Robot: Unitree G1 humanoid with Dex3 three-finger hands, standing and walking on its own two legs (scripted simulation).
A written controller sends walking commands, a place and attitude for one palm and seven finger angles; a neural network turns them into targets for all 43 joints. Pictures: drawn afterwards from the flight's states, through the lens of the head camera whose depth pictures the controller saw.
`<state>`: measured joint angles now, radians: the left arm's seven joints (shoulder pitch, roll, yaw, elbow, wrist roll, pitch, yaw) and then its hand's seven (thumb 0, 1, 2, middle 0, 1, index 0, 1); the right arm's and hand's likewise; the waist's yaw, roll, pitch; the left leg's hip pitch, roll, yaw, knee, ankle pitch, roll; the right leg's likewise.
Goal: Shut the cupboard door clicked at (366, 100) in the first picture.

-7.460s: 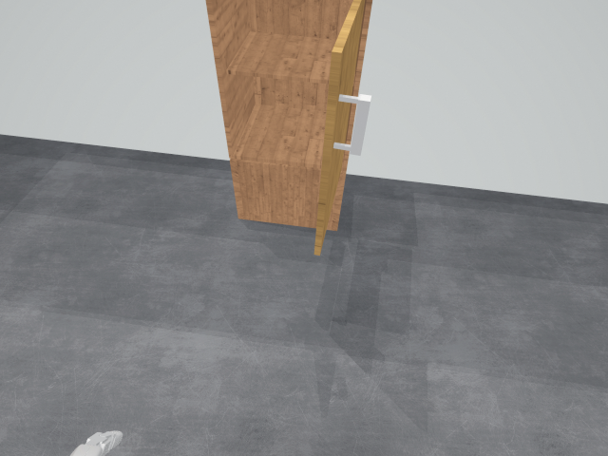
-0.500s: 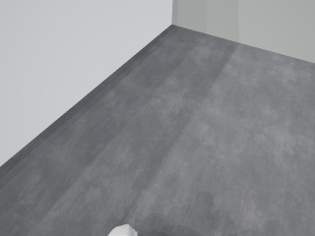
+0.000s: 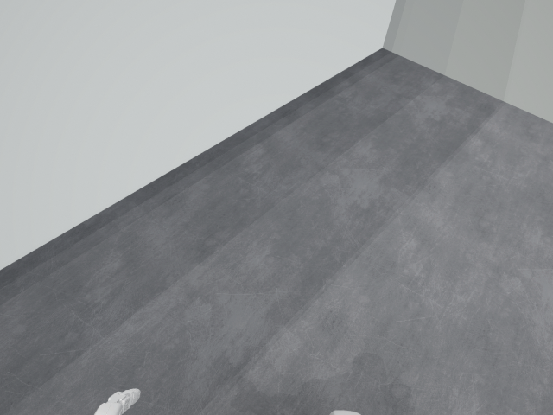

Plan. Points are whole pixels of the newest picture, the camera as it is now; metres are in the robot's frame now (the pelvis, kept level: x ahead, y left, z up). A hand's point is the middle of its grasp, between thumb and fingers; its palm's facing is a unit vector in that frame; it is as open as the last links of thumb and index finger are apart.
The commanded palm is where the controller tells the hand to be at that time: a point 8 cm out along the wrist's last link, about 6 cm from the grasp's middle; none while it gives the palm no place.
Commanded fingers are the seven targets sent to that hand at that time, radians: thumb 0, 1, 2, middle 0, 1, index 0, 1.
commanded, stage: walk to a spot facing it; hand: left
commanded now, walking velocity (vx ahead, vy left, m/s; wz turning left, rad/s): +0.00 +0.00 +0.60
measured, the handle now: out of the picture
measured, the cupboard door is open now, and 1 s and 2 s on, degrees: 85 85 85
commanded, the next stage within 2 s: none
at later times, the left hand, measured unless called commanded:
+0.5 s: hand out of the picture -0.05 +0.20 -0.17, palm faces +0.34 -0.91 -0.25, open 7.3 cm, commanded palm none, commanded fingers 0.00 0.90 0.90 -0.20 -0.30 -0.20 -0.30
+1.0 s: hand out of the picture -0.05 +0.24 -0.14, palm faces +0.58 -0.77 -0.27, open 7.3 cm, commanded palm none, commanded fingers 0.00 0.90 0.90 -0.20 -0.30 -0.20 -0.30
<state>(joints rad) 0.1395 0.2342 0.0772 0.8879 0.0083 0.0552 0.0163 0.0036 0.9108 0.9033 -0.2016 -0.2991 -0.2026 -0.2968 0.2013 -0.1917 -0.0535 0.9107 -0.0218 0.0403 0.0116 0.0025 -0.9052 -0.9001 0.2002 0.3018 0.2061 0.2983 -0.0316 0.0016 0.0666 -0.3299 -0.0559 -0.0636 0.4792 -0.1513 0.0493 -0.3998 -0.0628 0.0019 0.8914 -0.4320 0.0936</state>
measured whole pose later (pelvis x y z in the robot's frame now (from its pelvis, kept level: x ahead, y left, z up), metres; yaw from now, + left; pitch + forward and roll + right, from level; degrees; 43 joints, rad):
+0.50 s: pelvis -0.04 -0.01 -0.01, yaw +20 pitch +0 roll +1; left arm 0.23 0.21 0.05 0.89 0.03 0.02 0.01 0.00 0.90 0.90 -0.21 -0.30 -0.21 -0.30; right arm 0.17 -0.27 -0.09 0.93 -0.01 0.08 0.03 0.01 -0.91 -0.90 0.19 0.30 0.20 0.30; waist 0.00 -0.02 0.11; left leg -0.33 0.03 0.05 0.74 -0.42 -0.08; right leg -0.22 -0.19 -0.23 0.58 -0.33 0.05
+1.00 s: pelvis -0.05 -0.01 +0.00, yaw +36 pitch +0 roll +0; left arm 0.10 0.23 0.06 0.85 0.00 0.04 0.01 0.00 0.91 0.90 -0.20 -0.30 -0.20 -0.30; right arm 0.22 -0.22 -0.06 0.91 -0.02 0.05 0.01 0.00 -0.91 -0.90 0.20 0.30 0.21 0.30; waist -0.04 0.02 0.07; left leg -0.28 -0.08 -0.17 0.51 -0.22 0.01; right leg -0.35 -0.03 0.01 0.74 -0.40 0.09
